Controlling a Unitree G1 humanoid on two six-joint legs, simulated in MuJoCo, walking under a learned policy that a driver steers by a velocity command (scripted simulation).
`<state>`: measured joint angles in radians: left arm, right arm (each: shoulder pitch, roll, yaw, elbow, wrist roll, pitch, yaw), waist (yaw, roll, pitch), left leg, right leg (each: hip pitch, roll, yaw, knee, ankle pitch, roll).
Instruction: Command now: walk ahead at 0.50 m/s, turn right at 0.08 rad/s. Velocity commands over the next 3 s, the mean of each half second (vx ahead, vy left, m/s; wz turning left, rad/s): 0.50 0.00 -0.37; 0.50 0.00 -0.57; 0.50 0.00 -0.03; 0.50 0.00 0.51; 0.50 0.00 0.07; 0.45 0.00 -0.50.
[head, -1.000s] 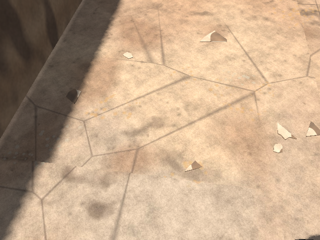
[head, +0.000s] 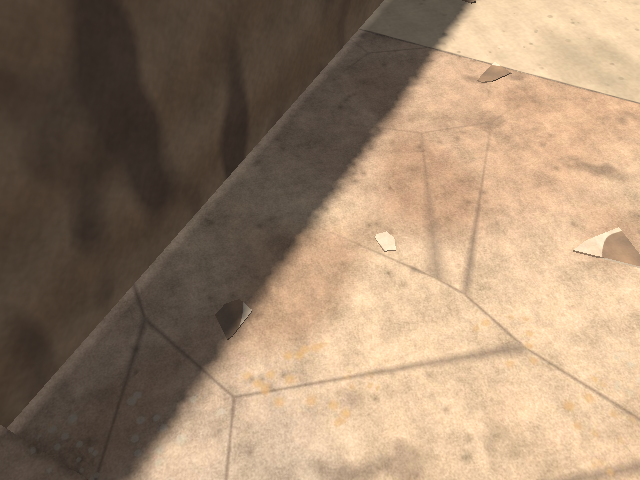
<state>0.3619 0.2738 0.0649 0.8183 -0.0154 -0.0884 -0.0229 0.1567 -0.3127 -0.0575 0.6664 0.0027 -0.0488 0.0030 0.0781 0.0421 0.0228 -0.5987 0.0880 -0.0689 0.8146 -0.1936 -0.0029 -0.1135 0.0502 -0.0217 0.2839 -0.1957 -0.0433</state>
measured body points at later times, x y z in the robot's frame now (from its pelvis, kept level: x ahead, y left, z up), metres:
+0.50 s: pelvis +0.25 +0.03 -0.01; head +0.27 +0.02 +0.44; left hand +0.49 +0.25 -0.09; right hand +0.24 -0.27 -0.12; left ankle +0.21 +0.16 -0.75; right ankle +0.37 -0.14 -0.71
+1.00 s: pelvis +0.51 -0.12 -0.04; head +0.54 -0.15 +0.40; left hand +0.71 +0.10 -0.15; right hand +0.57 -0.44 -0.13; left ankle +0.76 -0.06 -0.74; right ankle +0.42 -0.15 -0.79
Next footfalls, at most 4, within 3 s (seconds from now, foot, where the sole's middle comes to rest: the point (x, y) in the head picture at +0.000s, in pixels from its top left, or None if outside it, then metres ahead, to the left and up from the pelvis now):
0.18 left None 0.25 0.15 -0.78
0.68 right None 0.45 -0.16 -0.82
1.12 left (430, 351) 0.81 -0.15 -0.82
1.58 right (562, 340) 0.86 -0.47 -0.82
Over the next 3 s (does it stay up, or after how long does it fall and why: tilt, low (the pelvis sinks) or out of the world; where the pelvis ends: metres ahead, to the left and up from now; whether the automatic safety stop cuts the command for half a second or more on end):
stays up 1.53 -0.52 -0.05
